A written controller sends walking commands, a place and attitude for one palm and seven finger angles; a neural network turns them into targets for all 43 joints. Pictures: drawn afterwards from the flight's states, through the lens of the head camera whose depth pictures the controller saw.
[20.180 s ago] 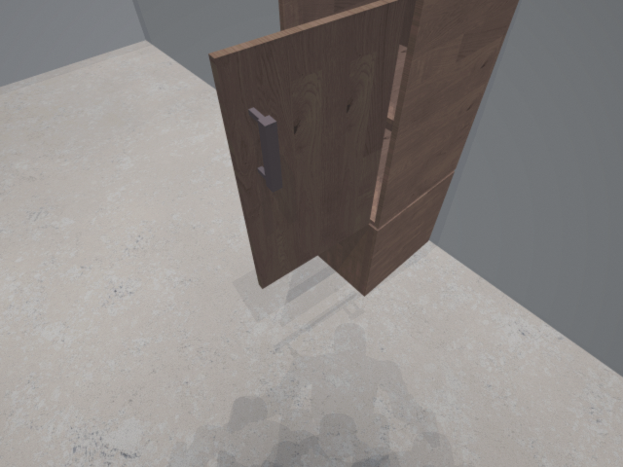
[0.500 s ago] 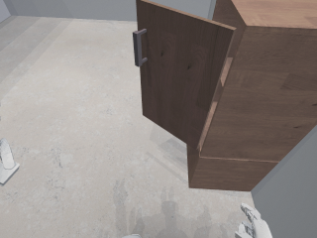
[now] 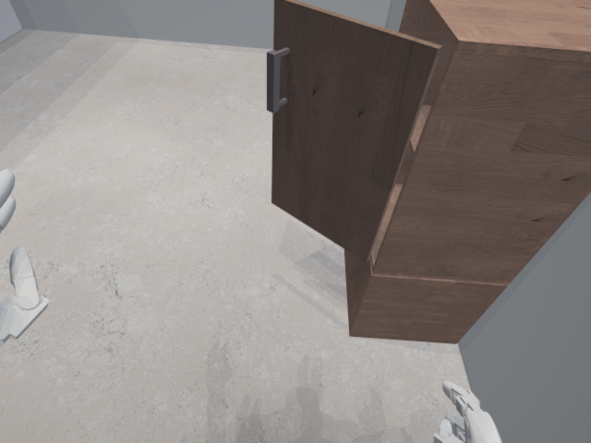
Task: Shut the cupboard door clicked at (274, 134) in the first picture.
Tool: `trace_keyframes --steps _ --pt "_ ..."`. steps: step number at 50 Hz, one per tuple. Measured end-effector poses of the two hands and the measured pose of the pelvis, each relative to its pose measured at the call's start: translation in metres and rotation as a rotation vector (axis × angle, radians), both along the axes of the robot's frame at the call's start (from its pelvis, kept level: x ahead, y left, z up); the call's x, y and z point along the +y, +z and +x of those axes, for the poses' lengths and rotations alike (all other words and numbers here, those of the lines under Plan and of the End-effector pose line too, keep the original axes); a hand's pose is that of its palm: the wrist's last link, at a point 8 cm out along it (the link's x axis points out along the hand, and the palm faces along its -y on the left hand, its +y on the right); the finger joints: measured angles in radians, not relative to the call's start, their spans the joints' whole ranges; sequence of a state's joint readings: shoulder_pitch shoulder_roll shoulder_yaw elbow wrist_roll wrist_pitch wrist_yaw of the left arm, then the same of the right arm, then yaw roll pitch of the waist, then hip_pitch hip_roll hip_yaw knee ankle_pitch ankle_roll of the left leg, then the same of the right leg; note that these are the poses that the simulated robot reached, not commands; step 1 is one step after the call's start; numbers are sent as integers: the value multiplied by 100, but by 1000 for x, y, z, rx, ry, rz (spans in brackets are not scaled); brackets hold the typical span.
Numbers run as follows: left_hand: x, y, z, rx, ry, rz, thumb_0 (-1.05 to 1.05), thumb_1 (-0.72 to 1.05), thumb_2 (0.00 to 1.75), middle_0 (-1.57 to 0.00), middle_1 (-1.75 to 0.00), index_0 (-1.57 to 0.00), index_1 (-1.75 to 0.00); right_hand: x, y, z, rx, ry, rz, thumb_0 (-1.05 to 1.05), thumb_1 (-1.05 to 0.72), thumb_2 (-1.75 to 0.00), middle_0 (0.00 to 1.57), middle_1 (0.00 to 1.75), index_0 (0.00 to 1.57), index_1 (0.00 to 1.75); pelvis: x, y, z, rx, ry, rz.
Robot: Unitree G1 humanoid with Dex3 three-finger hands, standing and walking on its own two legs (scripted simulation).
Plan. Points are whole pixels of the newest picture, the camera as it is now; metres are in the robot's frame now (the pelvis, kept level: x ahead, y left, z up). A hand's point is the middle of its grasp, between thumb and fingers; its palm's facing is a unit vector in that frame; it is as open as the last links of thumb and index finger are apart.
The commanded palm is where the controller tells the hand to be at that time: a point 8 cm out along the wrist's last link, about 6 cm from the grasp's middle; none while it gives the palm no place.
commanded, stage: stop stepping back and stand still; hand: left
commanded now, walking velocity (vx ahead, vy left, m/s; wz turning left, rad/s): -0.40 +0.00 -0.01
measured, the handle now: (278, 80) +0.84 +0.12 +0.10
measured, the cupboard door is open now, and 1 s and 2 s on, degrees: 53 53 53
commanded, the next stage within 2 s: let the arm hang, fingers relaxed in 1.44 s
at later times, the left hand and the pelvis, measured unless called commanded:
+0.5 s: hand out of the picture +0.12 +0.31 +0.17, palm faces +0.46 -0.83 -0.31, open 7.4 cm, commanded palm +0.05 +0.33 +0.19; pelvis -0.10 +0.04 +0.00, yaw -3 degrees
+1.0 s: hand out of the picture +0.11 +0.34 +0.18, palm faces +0.42 -0.81 -0.40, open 7.4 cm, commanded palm +0.04 +0.37 +0.19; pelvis -0.12 +0.08 +0.01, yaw -3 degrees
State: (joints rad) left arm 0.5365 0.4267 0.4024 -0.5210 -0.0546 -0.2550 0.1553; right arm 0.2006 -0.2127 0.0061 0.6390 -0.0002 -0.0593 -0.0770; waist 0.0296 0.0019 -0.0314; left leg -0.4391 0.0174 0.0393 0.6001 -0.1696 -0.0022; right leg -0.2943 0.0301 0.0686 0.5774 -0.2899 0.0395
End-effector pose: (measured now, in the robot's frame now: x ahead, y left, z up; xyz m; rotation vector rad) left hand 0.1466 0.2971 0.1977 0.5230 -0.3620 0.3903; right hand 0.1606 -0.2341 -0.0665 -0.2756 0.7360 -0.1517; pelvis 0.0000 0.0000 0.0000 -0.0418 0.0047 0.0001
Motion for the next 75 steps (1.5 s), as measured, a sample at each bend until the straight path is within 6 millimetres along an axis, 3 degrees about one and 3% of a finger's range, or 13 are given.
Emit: trace_keyframes --steps 5,10,14,17,24,30,35,41,47,56,65,75 --pt "19 -4 -5 6 -12 -2 1 89 90 -21 -30 -21 -30 9 10 -26 -34 -27 -11 1 -90 -90 20 30 21 30 10 2 -33 -7 1 -22" --pt "18 2 -36 42 -38 -6 2 89 90 -21 -30 -21 -30 17 20 -61 -53 -28 18 1 -90 -90 20 30 21 30 12 9 -58 29 -18 -41" --pt "7 3 -64 61 -72 12 2 89 90 -21 -30 -21 -30 16 12 -90 -35 -14 14 1 -90 -90 20 30 21 30 13 5 -83 28 -49 -10" --pt "11 1 -76 47 -69 -23 1 89 90 -21 -30 -21 -30 14 3 -117 13 -54 2 1 -90 -90 20 30 21 30 19 3 -90 -6 -56 -17" --pt "47 -16 -72 1 18 -120 1 89 90 -21 -30 -21 -30 16 -8 -165 70 -154 -34 1 -90 -90 20 30 21 30 39 0 -98 -46 -46 -4" --pt "38 2 -80 56 -43 -75 2 89 90 -20 -30 -20 -30 38 8 -185 40 -142 24 2 -91 -90 20 30 20 30 43 17 -117 -29 -62 1" --pt "31 11 -100 75 -108 25 2 89 90 -20 -30 -20 -30 44 0 -190 55 -124 40 1 -90 -90 20 30 21 30 49 12 -131 -23 -85 20" --pt "63 -2 -100 31 -8 -43 1 89 90 -21 -30 -21 -30 45 -5 -192 98 -138 -5 1 -90 -90 20 30 21 30 65 8 -123 -25 -64 21" --pt "82 -14 -87 47 17 -76 1 89 90 -20 -30 -20 -30 61 -5 -173 56 -140 -16 2 -91 -90 20 30 20 30 81 3 -118 -37 -59 34" --pt "67 5 -71 97 -38 14 2 89 90 -20 -30 -20 -30 93 -1 -135 24 -49 96 1 -90 -90 20 30 21 30 75 13 -106 10 -60 24" --pt "61 -11 -61 179 -11 -34 1 89 90 -21 -30 -21 -30 74 -1 -113 21 -78 80 1 -90 -90 20 30 21 30 70 13 -93 12 -65 29" --pt "59 -4 -59 137 -11 -25 1 89 90 -21 -30 -21 -30 51 7 -114 3 -115 34 1 -91 -90 20 30 20 30 67 13 -89 9 -56 31"
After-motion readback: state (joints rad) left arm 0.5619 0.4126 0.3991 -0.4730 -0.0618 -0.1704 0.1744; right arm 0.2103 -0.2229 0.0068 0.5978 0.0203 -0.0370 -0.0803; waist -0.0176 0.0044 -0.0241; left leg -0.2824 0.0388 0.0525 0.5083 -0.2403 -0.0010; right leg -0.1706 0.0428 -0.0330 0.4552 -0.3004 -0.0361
